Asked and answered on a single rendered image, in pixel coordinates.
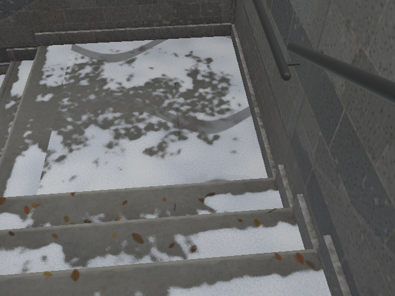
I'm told stairs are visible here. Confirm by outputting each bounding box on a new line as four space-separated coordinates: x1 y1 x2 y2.
0 178 331 296
0 60 34 159

